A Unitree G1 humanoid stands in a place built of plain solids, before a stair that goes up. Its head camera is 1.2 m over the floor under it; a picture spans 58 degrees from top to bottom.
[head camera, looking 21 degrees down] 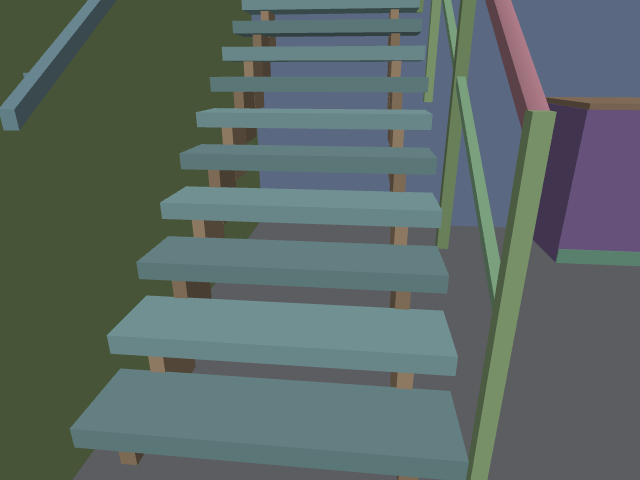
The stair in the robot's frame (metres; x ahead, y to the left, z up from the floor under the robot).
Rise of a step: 0.17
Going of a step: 0.26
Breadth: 1.21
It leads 6 degrees to the right of straight ahead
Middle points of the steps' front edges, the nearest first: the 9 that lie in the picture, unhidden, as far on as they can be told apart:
0.98 0.18 0.17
1.24 0.15 0.34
1.50 0.12 0.51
1.76 0.10 0.68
2.02 0.07 0.85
2.28 0.04 1.01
2.54 0.02 1.18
2.79 -0.01 1.35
3.05 -0.04 1.52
